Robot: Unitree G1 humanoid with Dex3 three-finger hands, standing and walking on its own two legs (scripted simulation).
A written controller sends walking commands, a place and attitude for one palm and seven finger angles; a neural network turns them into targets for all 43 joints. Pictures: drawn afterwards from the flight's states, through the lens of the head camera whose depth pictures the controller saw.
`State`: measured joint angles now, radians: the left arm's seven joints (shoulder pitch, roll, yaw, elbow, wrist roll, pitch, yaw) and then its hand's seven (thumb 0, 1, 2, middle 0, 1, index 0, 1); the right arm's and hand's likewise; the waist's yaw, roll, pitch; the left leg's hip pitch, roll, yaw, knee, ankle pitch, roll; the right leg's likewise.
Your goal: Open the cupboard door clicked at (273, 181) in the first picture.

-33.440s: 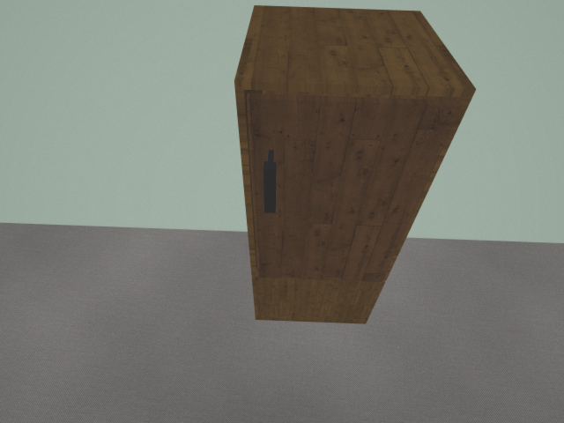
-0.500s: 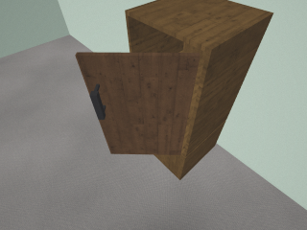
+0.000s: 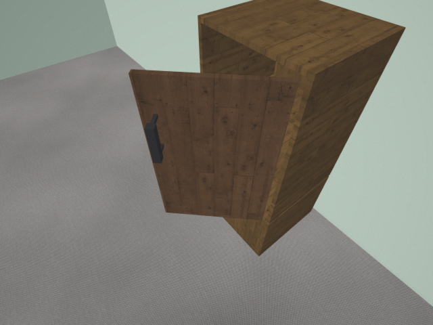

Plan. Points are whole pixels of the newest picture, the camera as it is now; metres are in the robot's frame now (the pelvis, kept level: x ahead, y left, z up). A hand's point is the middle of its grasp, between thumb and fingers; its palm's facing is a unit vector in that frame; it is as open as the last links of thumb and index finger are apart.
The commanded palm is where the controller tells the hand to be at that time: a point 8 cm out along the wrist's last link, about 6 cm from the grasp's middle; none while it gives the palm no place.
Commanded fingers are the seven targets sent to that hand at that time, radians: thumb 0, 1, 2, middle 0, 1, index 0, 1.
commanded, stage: come to a stop and stand still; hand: left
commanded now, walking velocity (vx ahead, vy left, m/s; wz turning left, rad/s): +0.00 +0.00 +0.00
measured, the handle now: (156, 138) +0.55 +0.20 +0.00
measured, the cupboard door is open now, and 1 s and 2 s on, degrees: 46 46 46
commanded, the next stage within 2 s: look again from close up in 1.04 s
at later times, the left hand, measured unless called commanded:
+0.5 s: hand out of the picture -0.02 +0.17 -0.17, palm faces +0.04 -0.98 -0.19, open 7.3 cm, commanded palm none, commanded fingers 0.00 0.90 0.90 -0.20 -0.30 -0.20 -0.30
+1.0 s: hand out of the picture -0.08 +0.17 -0.17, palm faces +0.05 -0.99 -0.14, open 7.3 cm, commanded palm none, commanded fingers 0.00 0.90 0.90 -0.20 -0.30 -0.20 -0.30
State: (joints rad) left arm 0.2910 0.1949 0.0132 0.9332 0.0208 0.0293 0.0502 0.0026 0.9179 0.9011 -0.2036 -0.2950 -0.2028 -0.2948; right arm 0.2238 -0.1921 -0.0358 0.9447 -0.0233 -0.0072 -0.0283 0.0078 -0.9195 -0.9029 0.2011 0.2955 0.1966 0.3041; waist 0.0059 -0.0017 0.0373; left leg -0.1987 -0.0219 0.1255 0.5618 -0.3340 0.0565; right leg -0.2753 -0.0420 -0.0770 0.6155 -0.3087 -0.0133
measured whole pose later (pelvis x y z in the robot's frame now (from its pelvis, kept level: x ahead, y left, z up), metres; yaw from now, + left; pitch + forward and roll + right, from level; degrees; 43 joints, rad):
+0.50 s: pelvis -0.04 +0.00 +0.01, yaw +1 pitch -2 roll +0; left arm 0.32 0.16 0.00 1.02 0.02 0.00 0.04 0.01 0.92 0.90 -0.20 -0.30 -0.20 -0.29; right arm 0.33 -0.16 -0.01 1.09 -0.02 0.00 -0.01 0.01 -0.91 -0.90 0.20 0.30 0.20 0.30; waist -0.01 -0.02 0.00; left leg -0.22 -0.01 0.11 0.48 -0.23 0.05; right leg -0.26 -0.02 -0.10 0.46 -0.17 -0.02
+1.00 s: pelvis -0.04 +0.03 +0.01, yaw +0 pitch -2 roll +0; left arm 0.39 0.10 0.00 1.09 0.03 -0.01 0.05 0.00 0.91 0.90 -0.20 -0.29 -0.20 -0.29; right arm 0.31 -0.11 -0.02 1.12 -0.01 -0.01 -0.02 0.01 -0.91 -0.90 0.20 0.30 0.20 0.30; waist 0.00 -0.01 0.01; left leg -0.22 -0.05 0.14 0.45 -0.22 0.10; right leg -0.27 -0.05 -0.06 0.46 -0.15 0.02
